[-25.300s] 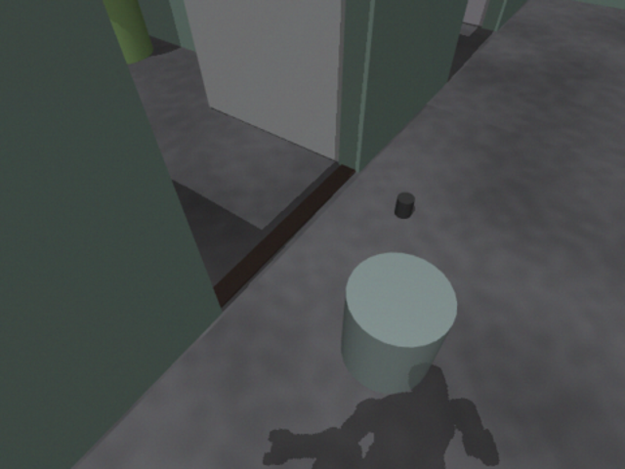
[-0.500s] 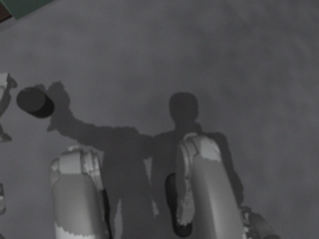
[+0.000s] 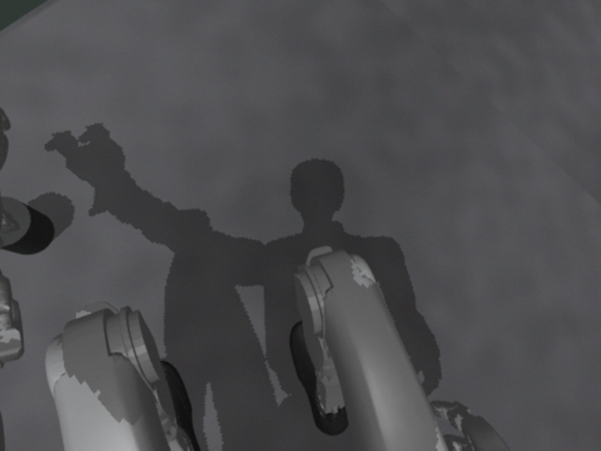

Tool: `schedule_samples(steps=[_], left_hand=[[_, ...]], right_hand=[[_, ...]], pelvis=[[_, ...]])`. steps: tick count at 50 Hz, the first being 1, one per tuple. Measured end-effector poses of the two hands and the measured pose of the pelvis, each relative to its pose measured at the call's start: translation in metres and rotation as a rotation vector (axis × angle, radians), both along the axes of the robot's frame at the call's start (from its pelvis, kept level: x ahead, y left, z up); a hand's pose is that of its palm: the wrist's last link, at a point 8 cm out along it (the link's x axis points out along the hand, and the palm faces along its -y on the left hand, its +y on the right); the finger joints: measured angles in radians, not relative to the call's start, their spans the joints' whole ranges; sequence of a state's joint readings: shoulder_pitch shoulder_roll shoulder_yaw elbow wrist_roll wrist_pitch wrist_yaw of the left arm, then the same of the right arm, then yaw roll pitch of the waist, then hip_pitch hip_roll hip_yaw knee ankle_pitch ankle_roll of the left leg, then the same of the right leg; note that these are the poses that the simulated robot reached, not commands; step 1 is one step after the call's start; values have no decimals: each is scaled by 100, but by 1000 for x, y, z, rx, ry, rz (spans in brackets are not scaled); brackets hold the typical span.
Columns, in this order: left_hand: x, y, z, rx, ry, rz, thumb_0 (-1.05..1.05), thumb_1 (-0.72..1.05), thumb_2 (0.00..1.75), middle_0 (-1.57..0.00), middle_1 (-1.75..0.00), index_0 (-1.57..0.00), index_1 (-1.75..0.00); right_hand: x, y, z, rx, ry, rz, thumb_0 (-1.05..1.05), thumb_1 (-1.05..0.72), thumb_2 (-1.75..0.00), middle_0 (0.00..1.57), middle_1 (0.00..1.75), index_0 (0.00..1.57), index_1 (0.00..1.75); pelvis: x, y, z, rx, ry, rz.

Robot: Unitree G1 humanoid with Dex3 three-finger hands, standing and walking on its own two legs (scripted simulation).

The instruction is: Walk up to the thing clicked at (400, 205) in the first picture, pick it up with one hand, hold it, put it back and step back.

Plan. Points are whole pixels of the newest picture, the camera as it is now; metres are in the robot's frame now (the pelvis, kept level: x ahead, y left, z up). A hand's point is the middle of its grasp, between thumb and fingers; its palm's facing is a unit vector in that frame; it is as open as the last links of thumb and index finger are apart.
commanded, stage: approach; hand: left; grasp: from above
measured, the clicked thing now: (16, 227) +0.46 +0.34 -0.29
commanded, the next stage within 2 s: rest palm in 0.40 s
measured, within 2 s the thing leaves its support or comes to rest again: neither
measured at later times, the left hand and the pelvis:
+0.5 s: hand out of the picture +0.45 +0.35 -0.18, palm faces -0.33 -0.06 -0.94, open 14.0 cm; pelvis +0.00 +0.00 -0.02, yaw +0 degrees
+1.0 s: hand (0, 229) +0.44 +0.33 -0.22, palm faces -0.49 -0.12 -0.87, open 14.1 cm; pelvis -0.01 +0.00 -0.02, yaw -1 degrees
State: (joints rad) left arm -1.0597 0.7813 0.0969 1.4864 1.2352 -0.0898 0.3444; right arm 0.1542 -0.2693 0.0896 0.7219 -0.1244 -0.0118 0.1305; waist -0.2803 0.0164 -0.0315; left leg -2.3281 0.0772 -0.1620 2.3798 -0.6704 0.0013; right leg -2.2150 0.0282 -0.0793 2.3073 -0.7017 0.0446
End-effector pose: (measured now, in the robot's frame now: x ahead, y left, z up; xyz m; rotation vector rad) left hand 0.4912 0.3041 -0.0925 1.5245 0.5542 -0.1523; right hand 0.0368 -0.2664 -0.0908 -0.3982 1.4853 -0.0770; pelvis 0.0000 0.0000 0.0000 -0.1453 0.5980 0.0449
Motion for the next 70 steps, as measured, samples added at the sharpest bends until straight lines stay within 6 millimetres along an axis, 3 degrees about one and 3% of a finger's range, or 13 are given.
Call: schedule_samples(steps=[8, 12, 16, 20, 26, 29, 33, 40, 49, 55, 70], left_hand=[[-45, 30, -27, -67, 132, 18, 0, -51, 94, -7, -109, -10, -106], [-69, 47, -44, -91, 120, -13, 0, -51, 94, -7, -109, -10, -106], [-78, 55, -54, -87, 53, -62, 0, -51, 95, -7, -108, -10, -106], [-72, 55, -53, -66, -36, -84, 0, -52, 97, -8, -107, -10, -105], [-37, 44, -27, -17, -113, -59, 0, -52, 100, -8, -107, -9, -106], [-18, 37, -13, 4, -100, -38, 0, -51, 100, -8, -107, -9, -106], [-4, 28, -5, 5, -35, 4, 0, -50, 97, -7, -107, -9, -106], [-14, 16, -31, -48, 106, -6, 0, -48, 93, -7, -109, -10, -106], [-38, 24, -71, -91, 70, -47, 0, -50, 94, -7, -106, -9, -104], [-36, 31, -85, -63, 19, -49, 0, -51, 96, -7, -102, -8, -101], [-26, 24, -99, -60, 11, -6, 0, -50, 98, -8, -101, -8, -100]], right_hand=[[-11, 1, 3, 9, 67, 42, 0, -91, -90, 20, 30, 20, 30], [-3, -2, -1, -11, 90, 108, 0, -91, -89, 20, 30, 20, 30], [14, -5, -7, -41, 78, 162, 0, -91, -89, 20, 30, 20, 30], [37, -6, -11, -65, 18, 188, 0, -91, -89, 20, 30, 20, 30], [66, 0, -12, -56, -85, 191, 0, -91, -90, 20, 30, 20, 30], [68, 4, -10, -39, -117, 176, 0, -91, -90, 20, 30, 20, 30], [57, 9, -6, -11, -118, 138, 0, -91, -90, 20, 30, 20, 30], [14, 10, 0, 12, -9, 90, 0, -90, -90, 20, 30, 20, 30], [-23, 1, 2, -28, 128, 129, 0, -90, -90, 20, 30, 20, 30], [-19, -3, -1, -54, 125, 183, 0, -90, -90, 20, 30, 20, 30], [22, 17, -9, 4, 5, 264, 0, -90, -90, 20, 30, 20, 30]], pelvis=[[-4, -1, 0, -3, -28, 2], [-6, -1, -8, -9, -49, 6], [-6, 1, -18, -15, -65, 10], [-5, 2, -24, -17, -66, 16], [-2, 4, -22, -16, -38, 18], [-1, 5, -17, -19, -25, 14], [-1, 5, -10, -19, -12, 9], [-2, 2, -5, -15, -24, 1], [-7, -1, -19, -22, -65, -9], [-6, -1, -30, -31, -81, -15], [2, 5, -33, -60, -74, -30]])
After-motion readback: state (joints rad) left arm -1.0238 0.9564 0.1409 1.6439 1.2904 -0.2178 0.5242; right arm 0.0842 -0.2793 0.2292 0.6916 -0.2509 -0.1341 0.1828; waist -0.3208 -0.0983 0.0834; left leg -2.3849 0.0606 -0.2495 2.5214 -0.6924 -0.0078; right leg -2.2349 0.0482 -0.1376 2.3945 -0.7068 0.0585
